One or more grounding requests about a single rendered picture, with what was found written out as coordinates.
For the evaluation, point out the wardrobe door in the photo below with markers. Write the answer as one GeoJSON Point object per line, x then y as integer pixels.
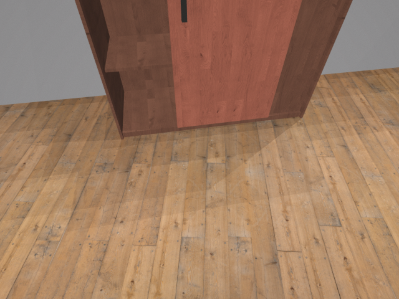
{"type": "Point", "coordinates": [313, 27]}
{"type": "Point", "coordinates": [228, 57]}

